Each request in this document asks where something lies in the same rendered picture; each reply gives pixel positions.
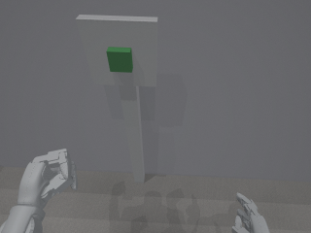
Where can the button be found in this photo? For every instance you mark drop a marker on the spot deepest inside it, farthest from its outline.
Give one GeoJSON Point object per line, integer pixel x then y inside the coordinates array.
{"type": "Point", "coordinates": [120, 59]}

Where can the robot left hand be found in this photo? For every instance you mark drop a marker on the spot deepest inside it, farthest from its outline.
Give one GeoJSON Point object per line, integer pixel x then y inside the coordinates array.
{"type": "Point", "coordinates": [34, 189]}

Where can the left robot forearm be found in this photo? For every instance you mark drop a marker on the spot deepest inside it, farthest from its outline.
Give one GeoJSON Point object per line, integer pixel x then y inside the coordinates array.
{"type": "Point", "coordinates": [24, 218]}

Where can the panel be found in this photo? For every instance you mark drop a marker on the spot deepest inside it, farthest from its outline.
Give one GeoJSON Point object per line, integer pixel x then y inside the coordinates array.
{"type": "Point", "coordinates": [98, 33]}

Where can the robot right hand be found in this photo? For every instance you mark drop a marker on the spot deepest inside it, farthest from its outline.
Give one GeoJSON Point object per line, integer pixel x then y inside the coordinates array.
{"type": "Point", "coordinates": [253, 221]}

